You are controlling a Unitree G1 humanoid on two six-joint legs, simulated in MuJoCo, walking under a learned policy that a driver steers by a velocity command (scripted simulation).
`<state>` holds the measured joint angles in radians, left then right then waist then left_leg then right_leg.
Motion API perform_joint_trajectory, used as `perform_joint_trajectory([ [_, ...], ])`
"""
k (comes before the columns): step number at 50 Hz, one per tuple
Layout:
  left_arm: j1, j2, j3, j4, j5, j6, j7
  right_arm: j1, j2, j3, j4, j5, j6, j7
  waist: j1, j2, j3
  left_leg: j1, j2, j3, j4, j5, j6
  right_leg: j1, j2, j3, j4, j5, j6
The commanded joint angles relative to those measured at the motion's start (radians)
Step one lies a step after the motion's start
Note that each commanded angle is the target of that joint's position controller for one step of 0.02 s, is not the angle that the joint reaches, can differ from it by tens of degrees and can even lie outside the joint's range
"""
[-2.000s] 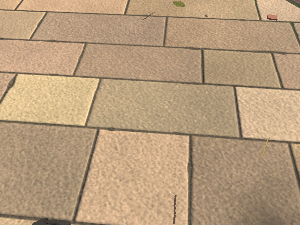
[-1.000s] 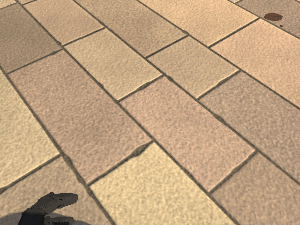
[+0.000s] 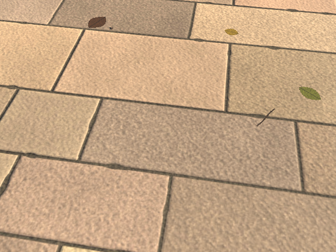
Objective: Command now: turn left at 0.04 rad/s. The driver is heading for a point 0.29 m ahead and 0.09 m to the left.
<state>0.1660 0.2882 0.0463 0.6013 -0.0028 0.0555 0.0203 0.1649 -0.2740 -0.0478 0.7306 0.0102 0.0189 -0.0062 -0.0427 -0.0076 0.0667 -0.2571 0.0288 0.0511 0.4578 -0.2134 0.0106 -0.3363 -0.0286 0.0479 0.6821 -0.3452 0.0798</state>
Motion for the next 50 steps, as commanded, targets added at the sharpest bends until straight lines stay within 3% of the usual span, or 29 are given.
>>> perform_joint_trajectory([
  [1, 0.105, 0.086, 0.025, -0.017, 0.011, -0.014, 0.003, 0.001, -0.113, -0.012, -0.027, 0.028, -0.030, 0.016, 0.065, 0.138, -0.145, -0.028, 0.149, -0.198, -0.039, 0.302, 0.137, 0.310, 0.022, -0.017, -0.374, 0.260, -0.071],
  [2, 0.145, 0.172, 0.045, -0.024, 0.016, -0.009, 0.016, 0.029, -0.093, -0.003, -0.038, 0.000, -0.043, 0.028, 0.054, 0.009, -0.209, -0.135, 0.086, -0.160, 0.069, 0.070, 0.056, 0.468, -0.140, 0.124, -0.309, 0.481, -0.117],
  [3, 0.093, 0.258, 0.069, -0.026, 0.030, 0.003, 0.023, 0.035, -0.068, 0.001, -0.062, 0.001, -0.055, 0.032, 0.028, -0.223, -0.182, -0.255, -0.014, -0.044, 0.160, -0.236, -0.015, 0.381, -0.310, 0.212, -0.281, 0.558, -0.251],
  [4, 0.072, 0.211, 0.067, -0.040, 0.042, -0.006, 0.020, -0.027, -0.153, -0.023, -0.067, 0.012, -0.051, 0.023, 0.094, -0.214, -0.169, -0.245, -0.007, -0.039, 0.350, -0.363, -0.050, 0.283, -0.341, 0.232, -0.320, 0.509, -0.334],
  [5, 0.053, 0.179, 0.057, -0.040, 0.048, -0.016, 0.020, -0.027, -0.194, -0.048, -0.064, 0.030, -0.039, 0.014, 0.094, -0.203, -0.128, -0.304, -0.013, -0.053, 0.538, -0.392, -0.063, 0.259, -0.334, 0.210, -0.340, 0.525, -0.349],
  [6, 0.013, 0.154, 0.050, -0.041, 0.043, -0.025, 0.024, 0.015, -0.181, -0.057, -0.041, 0.034, -0.019, 0.002, 0.070, -0.191, -0.112, -0.334, -0.006, -0.074, 0.652, -0.379, -0.074, 0.242, -0.306, 0.157, -0.346, 0.519, -0.328],
  [8, -0.065, 0.104, 0.037, -0.044, 0.023, -0.044, 0.027, 0.073, -0.156, -0.063, -0.025, 0.022, 0.022, -0.019, 0.033, -0.180, -0.077, -0.353, 0.008, -0.090, 0.743, -0.292, -0.101, 0.199, -0.275, 0.058, -0.351, 0.527, -0.291],
  [10, -0.083, 0.087, 0.035, -0.037, 0.025, -0.046, 0.032, 0.061, -0.127, -0.059, -0.050, 0.020, 0.037, -0.021, 0.031, -0.157, -0.067, -0.370, 0.025, -0.061, 0.707, -0.204, -0.121, 0.202, -0.259, -0.008, -0.365, 0.469, -0.280],
  [12, -0.072, 0.089, 0.041, -0.025, 0.026, -0.042, 0.038, 0.023, -0.099, -0.048, -0.088, 0.018, 0.039, -0.008, 0.051, -0.139, -0.080, -0.361, 0.049, -0.043, 0.590, -0.153, -0.128, 0.241, -0.266, -0.045, -0.357, 0.439, -0.280],
  [14, -0.067, 0.120, 0.055, -0.015, 0.023, -0.039, 0.037, 0.001, -0.076, -0.037, -0.126, 0.014, 0.037, 0.013, 0.065, -0.137, -0.102, -0.304, 0.064, -0.021, 0.475, -0.154, -0.114, 0.253, -0.289, -0.071, -0.342, 0.464, -0.285],
  [16, -0.063, 0.154, 0.070, -0.005, 0.014, -0.040, 0.028, 0.008, -0.089, -0.040, -0.152, 0.013, 0.037, 0.030, 0.065, -0.136, -0.121, -0.241, 0.060, 0.012, 0.397, -0.165, -0.088, 0.251, -0.319, -0.086, -0.325, 0.516, -0.286],
  [19, -0.078, 0.174, 0.083, 0.005, -0.013, -0.050, 0.007, 0.038, -0.113, -0.056, -0.175, 0.016, 0.053, 0.041, 0.045, -0.136, -0.123, -0.169, 0.043, 0.048, 0.281, -0.150, -0.039, 0.249, -0.347, -0.116, -0.268, 0.522, -0.250],
  [21, -0.070, 0.153, 0.084, 0.028, -0.029, -0.053, -0.004, 0.102, -0.129, -0.075, -0.167, 0.015, 0.059, 0.032, 0.003, -0.085, -0.130, -0.017, -0.003, 0.061, 0.107, -0.009, 0.016, 0.179, -0.304, -0.192, -0.129, 0.438, -0.168],
  [22, -0.019, 0.119, 0.079, 0.047, -0.017, -0.056, -0.012, 0.178, -0.207, -0.107, -0.153, 0.011, 0.054, 0.013, -0.017, 0.078, -0.151, 0.154, 0.021, -0.060, 0.002, 0.289, 0.076, 0.047, -0.212, -0.260, 0.087, 0.285, -0.092],
  [23, -0.078, 0.048, 0.052, -0.024, 0.036, -0.060, -0.013, 0.209, -0.362, -0.141, -0.174, 0.006, 0.042, -0.006, -0.004, 0.414, -0.142, 0.350, 0.271, -0.493, -0.020, 0.731, 0.258, -0.339, -0.033, -0.269, 0.431, -0.311, 0.020],
  [24, -0.171, 0.077, 0.054, -0.052, 0.034, -0.064, -0.004, 0.221, -0.329, -0.125, -0.195, -0.034, 0.007, 0.011, -0.066, 0.286, -0.281, 0.337, 0.358, -0.658, -0.088, 0.583, 0.395, -0.406, 0.032, -0.023, 0.595, -0.392, 0.016],
  [25, -0.204, 0.107, 0.061, -0.052, 0.009, -0.065, 0.002, 0.184, -0.297, -0.113, -0.192, -0.032, -0.017, 0.017, -0.054, 0.174, -0.239, 0.311, 0.328, -0.582, -0.116, 0.443, 0.363, -0.430, 0.014, 0.028, 0.624, -0.319, -0.012],
  [26, -0.200, 0.103, 0.063, -0.043, 0.002, -0.069, 0.010, 0.134, -0.269, -0.106, -0.190, -0.009, -0.027, 0.008, -0.021, 0.115, -0.185, 0.267, 0.275, -0.522, -0.120, 0.335, 0.306, -0.437, -0.001, 0.049, 0.585, -0.221, -0.035],
  [27, -0.178, 0.118, 0.068, -0.027, 0.010, -0.068, 0.018, 0.071, -0.232, -0.093, -0.201, 0.015, -0.021, -0.003, 0.013, 0.073, -0.152, 0.225, 0.238, -0.473, -0.116, 0.291, 0.259, -0.432, -0.016, 0.058, 0.528, -0.138, -0.040],
  [28, -0.155, 0.130, 0.074, -0.018, 0.017, -0.068, 0.021, 0.016, -0.216, -0.083, -0.216, 0.020, -0.012, -0.014, 0.044, 0.085, -0.145, 0.163, 0.202, -0.432, -0.118, 0.289, 0.231, -0.376, -0.012, 0.060, 0.484, -0.074, -0.038],
  [29, -0.137, 0.124, 0.073, -0.007, 0.019, -0.069, 0.017, -0.006, -0.212, -0.080, -0.230, 0.012, -0.005, -0.023, 0.055, 0.100, -0.154, 0.130, 0.174, -0.412, -0.118, 0.311, 0.221, -0.332, 0.010, 0.049, 0.472, -0.026, -0.031],
  [32, -0.046, 0.096, 0.060, 0.061, 0.005, -0.056, 0.007, -0.013, -0.172, -0.056, -0.227, -0.011, -0.004, -0.035, 0.054, 0.088, -0.212, 0.142, 0.166, -0.302, -0.098, 0.418, 0.214, -0.249, 0.008, 0.004, 0.392, 0.046, 0.005],
  [34, -0.043, 0.065, 0.043, 0.071, 0.002, -0.048, 0.004, -0.010, -0.132, -0.036, -0.204, -0.020, -0.006, -0.033, 0.044, 0.102, -0.211, 0.119, 0.150, -0.253, -0.100, 0.382, 0.205, -0.178, -0.020, -0.005, 0.293, 0.073, 0.017],
  [36, -0.037, 0.044, 0.029, 0.082, 0.000, -0.045, -0.004, -0.030, -0.081, -0.012, -0.182, -0.040, -0.011, -0.025, 0.036, 0.130, -0.186, 0.056, 0.138, -0.209, -0.124, 0.263, 0.195, -0.070, -0.052, -0.012, 0.168, 0.097, 0.013],
  [38, -0.058, 0.076, 0.032, 0.071, -0.007, -0.043, -0.010, -0.026, -0.106, -0.014, -0.158, -0.054, -0.016, -0.012, 0.009, 0.151, -0.122, 0.007, 0.154, -0.216, -0.154, 0.128, 0.205, -0.023, -0.050, -0.030, 0.104, 0.078, 0.000],
  [41, -0.080, 0.146, 0.048, 0.035, -0.024, -0.046, -0.011, -0.028, -0.187, -0.041, -0.139, -0.040, -0.006, -0.013, -0.012, 0.148, -0.041, 0.053, 0.216, -0.269, -0.142, 0.121, 0.237, -0.122, -0.033, -0.051, 0.105, -0.043, -0.022],
  [46, -0.001, 0.106, 0.043, 0.031, -0.031, -0.048, -0.032, -0.054, -0.167, -0.050, -0.138, -0.018, 0.015, -0.034, 0.014, 0.106, -0.106, 0.212, 0.287, -0.250, -0.040, 0.510, 0.246, -0.149, -0.033, -0.077, 0.095, -0.113, -0.040],
  [49, 0.071, 0.096, 0.048, 0.040, -0.034, -0.045, -0.043, -0.094, -0.160, -0.058, -0.142, 0.001, 0.024, -0.040, 0.063, 0.105, -0.137, 0.189, 0.245, -0.142, 0.059, 0.511, 0.172, -0.014, 0.008, -0.124, -0.123, 0.062, -0.080],
  [50, 0.101, 0.127, 0.061, 0.040, -0.025, -0.047, -0.037, -0.067, -0.146, -0.059, -0.131, 0.007, 0.019, -0.040, 0.075, 0.055, -0.141, 0.125, 0.188, -0.078, 0.162, 0.392, 0.102, 0.077, 0.002, -0.055, -0.237, 0.242, -0.120],
])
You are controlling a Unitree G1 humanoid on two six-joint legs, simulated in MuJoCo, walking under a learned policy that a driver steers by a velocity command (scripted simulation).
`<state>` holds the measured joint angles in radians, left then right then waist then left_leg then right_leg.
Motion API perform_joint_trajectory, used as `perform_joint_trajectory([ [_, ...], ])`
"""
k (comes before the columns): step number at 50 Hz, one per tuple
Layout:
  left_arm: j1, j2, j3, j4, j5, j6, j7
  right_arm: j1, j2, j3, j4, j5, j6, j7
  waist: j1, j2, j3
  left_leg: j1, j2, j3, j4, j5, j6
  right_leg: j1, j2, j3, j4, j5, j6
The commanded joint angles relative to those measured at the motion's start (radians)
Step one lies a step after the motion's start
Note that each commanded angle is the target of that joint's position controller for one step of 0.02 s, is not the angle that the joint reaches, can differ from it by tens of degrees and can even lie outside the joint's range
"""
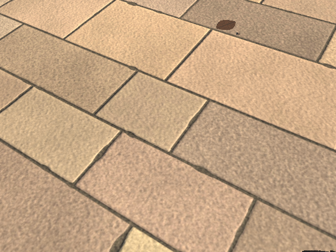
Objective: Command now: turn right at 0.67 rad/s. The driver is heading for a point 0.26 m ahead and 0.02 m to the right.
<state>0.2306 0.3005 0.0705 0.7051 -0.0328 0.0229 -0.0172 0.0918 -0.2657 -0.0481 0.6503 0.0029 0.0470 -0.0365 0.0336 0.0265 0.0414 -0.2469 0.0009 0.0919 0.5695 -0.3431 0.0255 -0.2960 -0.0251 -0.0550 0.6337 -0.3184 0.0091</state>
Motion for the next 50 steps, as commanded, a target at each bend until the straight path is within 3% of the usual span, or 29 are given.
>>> perform_joint_trajectory([
  [1, 0.074, 0.244, 0.073, -0.079, 0.011, -0.019, 0.017, 0.000, -0.120, -0.054, -0.082, -0.020, -0.020, -0.006, -0.018, -0.224, -0.139, -0.124, 0.087, -0.004, 0.326, 0.208, -0.022, 0.216, -0.194, 0.374, -0.238, 0.616, -0.153],
  [2, 0.115, 0.292, 0.080, -0.086, 0.037, -0.031, 0.013, -0.125, -0.087, -0.040, -0.140, -0.043, -0.032, -0.004, 0.028, -0.353, -0.154, -0.405, -0.099, -0.084, 0.524, -0.328, -0.077, 0.326, -0.347, 0.662, -0.259, 0.861, -0.352],
  [3, 0.116, 0.246, 0.069, -0.094, 0.053, -0.045, 0.011, -0.117, -0.109, -0.045, -0.130, -0.032, -0.041, 0.002, 0.042, -0.193, -0.198, -0.453, -0.063, -0.193, 0.652, -0.341, -0.076, 0.367, -0.344, 0.607, -0.260, 0.805, -0.376],
  [4, 0.064, 0.224, 0.065, -0.097, 0.040, -0.052, 0.017, -0.096, -0.120, -0.051, -0.111, -0.014, -0.044, 0.007, 0.005, -0.127, -0.170, -0.472, -0.041, -0.212, 0.674, -0.250, -0.070, 0.357, -0.283, 0.519, -0.245, 0.755, -0.323],
  [5, 0.014, 0.209, 0.063, -0.107, 0.017, -0.046, 0.025, -0.081, -0.121, -0.053, -0.093, -0.011, -0.046, 0.005, -0.016, -0.077, -0.148, -0.489, -0.027, -0.209, 0.640, -0.174, -0.075, 0.341, -0.231, 0.461, -0.240, 0.702, -0.274],
  [6, -0.021, 0.190, 0.055, -0.117, -0.002, -0.035, 0.036, -0.080, -0.133, -0.058, -0.089, -0.016, -0.046, 0.000, -0.025, -0.078, -0.137, -0.481, -0.012, -0.214, 0.598, -0.115, -0.085, 0.325, -0.206, 0.435, -0.244, 0.679, -0.248],
  [7, -0.031, 0.182, 0.050, -0.124, -0.006, -0.023, 0.046, -0.078, -0.121, -0.057, -0.086, -0.014, -0.046, 0.003, -0.033, -0.098, -0.140, -0.438, -0.024, -0.205, 0.590, -0.073, -0.099, 0.292, -0.174, 0.418, -0.247, 0.689, -0.239],
  [8, 0.004, 0.175, 0.049, -0.116, -0.009, -0.016, 0.052, -0.049, -0.112, -0.054, -0.076, -0.011, -0.052, 0.014, -0.033, -0.098, -0.176, -0.418, -0.032, -0.196, 0.540, -0.020, -0.104, 0.299, -0.143, 0.420, -0.279, 0.477, -0.238],
  [10, -0.009, 0.169, 0.043, -0.130, 0.007, -0.010, 0.059, -0.060, -0.108, -0.053, -0.061, 0.001, -0.054, 0.018, -0.019, -0.131, -0.132, -0.427, -0.033, -0.172, 0.426, 0.037, -0.117, 0.291, -0.132, 0.406, -0.292, 0.390, -0.233],
  [13, 0.004, 0.175, 0.040, -0.125, 0.022, -0.003, 0.065, -0.082, -0.096, -0.046, -0.057, -0.004, -0.062, 0.018, 0.002, -0.160, -0.121, -0.352, -0.028, -0.158, 0.291, 0.060, -0.133, 0.256, -0.123, 0.384, -0.253, 0.504, -0.220],
  [18, -0.022, 0.175, 0.028, -0.128, 0.032, 0.009, 0.053, -0.072, -0.116, -0.046, -0.052, 0.003, -0.068, 0.029, 0.014, -0.180, -0.103, -0.235, -0.019, -0.142, 0.191, 0.037, -0.117, 0.181, -0.143, 0.424, -0.204, 0.609, -0.225],
  [21, -0.054, 0.159, 0.018, -0.129, 0.028, 0.012, 0.048, -0.055, -0.119, -0.045, -0.052, 0.006, -0.078, 0.037, 0.007, -0.182, -0.091, -0.170, -0.019, -0.134, 0.096, 0.028, -0.093, 0.171, -0.141, 0.460, -0.169, 0.626, -0.219],
  [23, -0.096, 0.131, 0.007, -0.132, 0.017, 0.008, 0.049, -0.007, -0.106, -0.044, -0.039, 0.002, -0.090, 0.043, -0.041, -0.170, -0.092, -0.034, -0.017, -0.128, -0.118, 0.196, -0.064, 0.139, -0.104, 0.470, -0.146, 0.539, -0.182],
  [24, -0.084, 0.105, -0.002, -0.128, 0.026, -0.001, 0.048, 0.009, -0.116, -0.044, -0.041, -0.015, -0.098, 0.041, -0.053, -0.140, -0.103, 0.077, 0.028, -0.178, -0.206, 0.400, -0.041, 0.101, -0.070, 0.461, -0.139, 0.447, -0.137],
  [25, -0.025, 0.071, -0.012, -0.126, 0.060, -0.013, 0.045, 0.030, -0.185, -0.053, -0.054, -0.033, -0.101, 0.034, -0.016, 0.002, -0.164, 0.207, 0.177, -0.313, -0.172, 0.715, 0.014, 0.053, 0.007, 0.383, -0.044, 0.225, -0.078],
  [26, 0.044, 0.074, -0.008, -0.107, 0.052, -0.014, 0.048, 0.016, -0.176, -0.044, -0.033, -0.045, -0.097, 0.033, 0.037, 0.158, -0.166, 0.203, 0.282, -0.435, -0.143, 0.862, 0.170, -0.001, 0.087, 0.296, 0.020, -0.115, -0.011],
  [27, 0.022, 0.112, -0.002, -0.101, 0.054, -0.009, 0.052, 0.024, -0.105, -0.024, -0.027, -0.030, -0.099, 0.036, 0.008, 0.175, -0.162, 0.174, 0.317, -0.493, -0.175, 0.796, 0.241, -0.006, 0.062, 0.259, 0.054, -0.223, 0.032],
  [28, -0.019, 0.126, 0.006, -0.104, 0.045, -0.004, 0.054, 0.034, -0.095, -0.018, -0.017, -0.024, -0.100, 0.038, -0.013, 0.163, -0.148, 0.185, 0.297, -0.482, -0.185, 0.726, 0.237, -0.032, 0.053, 0.241, 0.080, -0.230, 0.049],
  [31, -0.044, 0.088, 0.004, -0.086, 0.035, 0.017, 0.052, 0.019, -0.130, -0.022, -0.004, -0.013, -0.095, 0.029, -0.019, 0.125, -0.142, 0.168, 0.261, -0.416, -0.188, 0.597, 0.187, -0.034, 0.012, 0.205, 0.087, -0.221, 0.081],
  [34, 0.002, 0.035, -0.010, -0.033, 0.033, 0.014, 0.044, -0.024, -0.112, -0.014, -0.005, -0.004, -0.075, 0.028, 0.007, 0.116, -0.132, 0.083, 0.151, -0.277, -0.165, 0.484, 0.110, 0.134, 0.026, 0.137, -0.200, 0.080, 0.067],
  [36, -0.030, 0.079, -0.005, -0.048, 0.051, 0.016, 0.041, 0.030, -0.100, -0.007, 0.011, -0.014, -0.081, 0.034, -0.025, 0.056, -0.130, 0.041, 0.106, -0.240, -0.158, 0.289, 0.046, 0.189, -0.012, 0.183, -0.214, 0.260, 0.038],
  [37, -0.032, 0.111, 0.004, -0.036, 0.047, 0.016, 0.040, 0.052, -0.103, -0.009, 0.011, -0.017, -0.084, 0.039, -0.057, -0.030, -0.101, 0.049, 0.060, -0.191, -0.164, 0.169, 0.017, 0.121, -0.008, 0.183, -0.167, 0.196, 0.003],
  [38, -0.043, 0.084, 0.000, -0.040, 0.045, 0.010, 0.037, 0.026, -0.102, -0.005, 0.013, -0.021, -0.085, 0.041, -0.039, -0.030, -0.079, 0.058, 0.050, -0.178, -0.143, 0.146, 0.000, 0.088, -0.004, 0.183, -0.169, 0.156, -0.018],
  [39, -0.045, 0.066, -0.005, -0.035, 0.049, 0.005, 0.037, 0.012, -0.092, -0.003, 0.012, -0.019, -0.087, 0.042, -0.036, -0.030, -0.070, 0.056, 0.046, -0.170, -0.125, 0.176, 0.000, 0.084, -0.008, 0.188, -0.179, 0.163, -0.021],
  [42, -0.022, 0.074, -0.003, -0.015, 0.049, -0.014, 0.043, 0.028, -0.086, -0.004, 0.022, -0.007, -0.085, 0.035, -0.038, -0.057, -0.077, 0.077, 0.041, -0.156, -0.078, 0.318, 0.006, 0.089, -0.010, 0.195, -0.177, 0.261, -0.013],
  [50, 0.010, 0.058, -0.011, 0.018, 0.042, -0.021, 0.051, 0.043, -0.085, -0.007, 0.065, -0.004, -0.066, 0.025, -0.036, -0.043, -0.053, 0.091, 0.032, -0.151, -0.069, 0.328, -0.013, 0.079, -0.003, 0.190, -0.178, 0.267, -0.015],
])
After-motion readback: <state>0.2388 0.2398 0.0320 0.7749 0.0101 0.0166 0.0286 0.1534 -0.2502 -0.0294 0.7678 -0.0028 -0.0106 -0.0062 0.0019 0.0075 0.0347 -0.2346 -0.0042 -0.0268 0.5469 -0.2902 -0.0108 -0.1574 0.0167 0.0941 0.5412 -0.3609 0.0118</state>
